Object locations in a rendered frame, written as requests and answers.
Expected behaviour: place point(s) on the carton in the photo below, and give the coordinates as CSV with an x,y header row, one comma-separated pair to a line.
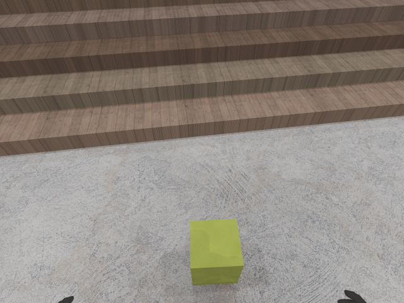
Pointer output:
x,y
215,251

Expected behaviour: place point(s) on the right robot hand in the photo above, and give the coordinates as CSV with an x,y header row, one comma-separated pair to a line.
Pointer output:
x,y
354,298

